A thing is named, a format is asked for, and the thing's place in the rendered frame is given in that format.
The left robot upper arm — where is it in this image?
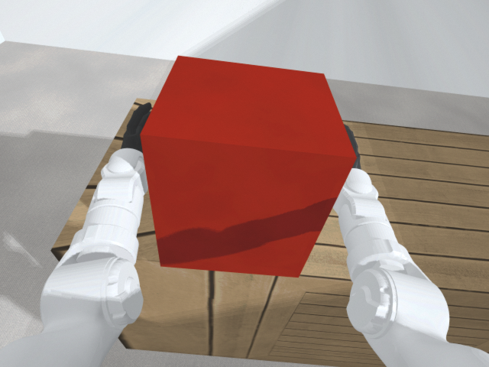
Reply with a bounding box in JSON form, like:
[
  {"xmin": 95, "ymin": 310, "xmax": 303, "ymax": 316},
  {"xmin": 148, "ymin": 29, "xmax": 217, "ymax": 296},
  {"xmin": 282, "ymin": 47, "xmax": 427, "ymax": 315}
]
[{"xmin": 0, "ymin": 257, "xmax": 144, "ymax": 367}]

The pedestal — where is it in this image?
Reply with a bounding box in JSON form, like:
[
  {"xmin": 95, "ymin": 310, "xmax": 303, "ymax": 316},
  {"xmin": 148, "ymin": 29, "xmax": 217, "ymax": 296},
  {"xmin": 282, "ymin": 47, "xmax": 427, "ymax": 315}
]
[{"xmin": 51, "ymin": 98, "xmax": 489, "ymax": 367}]

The right robot upper arm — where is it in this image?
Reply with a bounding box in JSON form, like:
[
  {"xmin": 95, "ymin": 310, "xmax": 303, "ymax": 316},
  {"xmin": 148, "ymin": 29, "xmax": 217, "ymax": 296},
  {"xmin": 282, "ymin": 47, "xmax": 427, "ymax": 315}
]
[{"xmin": 347, "ymin": 268, "xmax": 489, "ymax": 367}]

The left robot hand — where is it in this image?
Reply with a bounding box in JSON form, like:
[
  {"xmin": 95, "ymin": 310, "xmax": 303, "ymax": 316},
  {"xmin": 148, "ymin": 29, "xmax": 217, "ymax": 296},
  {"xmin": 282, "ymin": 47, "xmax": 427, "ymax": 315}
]
[{"xmin": 121, "ymin": 102, "xmax": 151, "ymax": 154}]

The right robot hand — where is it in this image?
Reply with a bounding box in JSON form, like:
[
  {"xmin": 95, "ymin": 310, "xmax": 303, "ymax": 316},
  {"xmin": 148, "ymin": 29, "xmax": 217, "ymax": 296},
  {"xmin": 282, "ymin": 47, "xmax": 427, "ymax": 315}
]
[{"xmin": 344, "ymin": 124, "xmax": 361, "ymax": 170}]

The robot left forearm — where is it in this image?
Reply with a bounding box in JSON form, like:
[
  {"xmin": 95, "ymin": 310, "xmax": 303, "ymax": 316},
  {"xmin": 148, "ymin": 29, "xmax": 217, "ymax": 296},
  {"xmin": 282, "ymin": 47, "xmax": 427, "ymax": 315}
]
[{"xmin": 40, "ymin": 148, "xmax": 148, "ymax": 325}]

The carton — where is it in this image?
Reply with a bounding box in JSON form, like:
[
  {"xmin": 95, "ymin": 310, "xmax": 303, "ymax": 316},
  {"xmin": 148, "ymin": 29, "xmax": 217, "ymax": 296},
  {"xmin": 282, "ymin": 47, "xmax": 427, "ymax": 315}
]
[{"xmin": 140, "ymin": 56, "xmax": 357, "ymax": 278}]

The robot right forearm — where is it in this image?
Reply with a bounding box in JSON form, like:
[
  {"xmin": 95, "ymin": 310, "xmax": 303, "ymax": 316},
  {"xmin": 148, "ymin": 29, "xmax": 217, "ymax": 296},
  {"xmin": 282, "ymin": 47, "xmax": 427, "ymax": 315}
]
[{"xmin": 333, "ymin": 168, "xmax": 449, "ymax": 329}]

